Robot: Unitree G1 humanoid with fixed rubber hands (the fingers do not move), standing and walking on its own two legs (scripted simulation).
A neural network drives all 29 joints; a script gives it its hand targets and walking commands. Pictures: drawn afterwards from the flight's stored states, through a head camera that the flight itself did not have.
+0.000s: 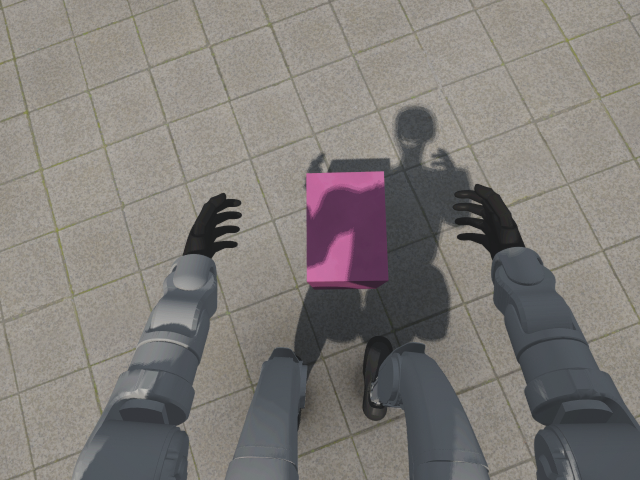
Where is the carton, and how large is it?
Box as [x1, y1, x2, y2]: [306, 171, 388, 289]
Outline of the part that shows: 383,171 306,173 307,281 314,289 375,288 388,280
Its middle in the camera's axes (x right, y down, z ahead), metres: +0.07 -0.01 +0.94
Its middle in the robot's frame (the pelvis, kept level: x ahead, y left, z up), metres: +0.47 +0.00 -0.55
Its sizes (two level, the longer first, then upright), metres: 0.233 0.166 0.266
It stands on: the floor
